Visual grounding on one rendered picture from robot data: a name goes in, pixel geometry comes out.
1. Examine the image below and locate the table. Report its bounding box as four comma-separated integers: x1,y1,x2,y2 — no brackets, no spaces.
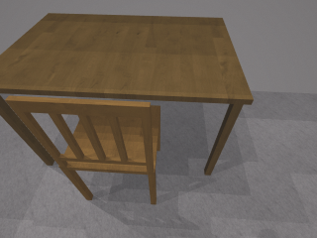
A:
0,13,254,176

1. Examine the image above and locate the chair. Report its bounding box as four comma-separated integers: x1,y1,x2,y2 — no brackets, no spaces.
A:
5,95,160,205

